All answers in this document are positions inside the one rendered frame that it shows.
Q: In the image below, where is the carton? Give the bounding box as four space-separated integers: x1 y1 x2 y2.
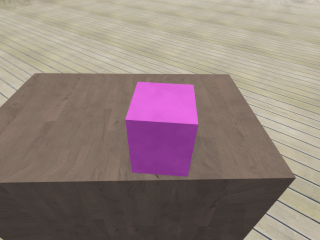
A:
125 82 199 177

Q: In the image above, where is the pedestal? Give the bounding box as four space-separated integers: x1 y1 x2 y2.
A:
0 73 296 240

